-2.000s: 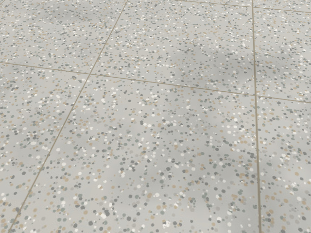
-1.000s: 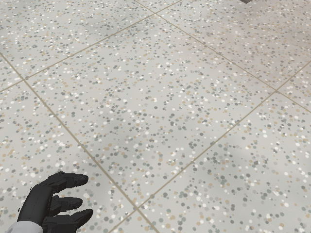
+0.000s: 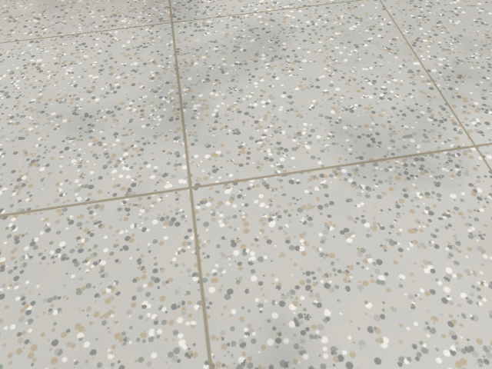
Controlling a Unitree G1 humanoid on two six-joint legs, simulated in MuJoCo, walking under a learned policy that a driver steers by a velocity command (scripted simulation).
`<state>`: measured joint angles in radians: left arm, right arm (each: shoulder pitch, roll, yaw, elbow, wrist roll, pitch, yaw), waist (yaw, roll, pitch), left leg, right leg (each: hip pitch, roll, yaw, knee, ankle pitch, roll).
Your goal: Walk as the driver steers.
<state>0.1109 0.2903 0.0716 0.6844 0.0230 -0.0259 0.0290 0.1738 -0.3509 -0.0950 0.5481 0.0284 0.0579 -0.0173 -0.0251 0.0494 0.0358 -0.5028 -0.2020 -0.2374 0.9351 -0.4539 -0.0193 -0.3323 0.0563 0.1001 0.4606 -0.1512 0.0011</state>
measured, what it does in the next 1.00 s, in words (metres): steps on the spot, turning left: left foot, then right foot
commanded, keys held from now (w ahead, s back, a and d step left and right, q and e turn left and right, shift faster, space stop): q+shift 0.38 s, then shift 0.62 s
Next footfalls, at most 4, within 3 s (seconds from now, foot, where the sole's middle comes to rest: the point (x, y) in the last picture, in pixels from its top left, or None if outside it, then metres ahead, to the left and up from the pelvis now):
0.40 left None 0.01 0.14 -0.77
0.82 right None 0.15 -0.05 -0.77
2.12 left None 0.09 0.24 -0.77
2.62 right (137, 342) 0.55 0.34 -0.77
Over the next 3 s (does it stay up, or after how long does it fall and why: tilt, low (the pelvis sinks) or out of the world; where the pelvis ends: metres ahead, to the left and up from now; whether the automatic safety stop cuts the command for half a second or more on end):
stays up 0.69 0.42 -0.01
